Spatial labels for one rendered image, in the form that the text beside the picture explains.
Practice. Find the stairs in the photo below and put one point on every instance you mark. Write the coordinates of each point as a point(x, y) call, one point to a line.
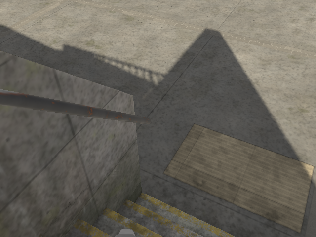
point(147, 217)

